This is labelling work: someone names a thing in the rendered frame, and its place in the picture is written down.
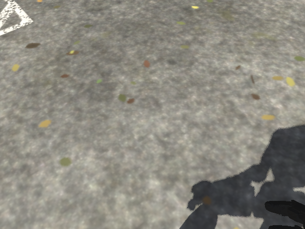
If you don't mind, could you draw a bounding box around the robot right hand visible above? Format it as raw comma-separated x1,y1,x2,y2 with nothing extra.
265,199,305,229

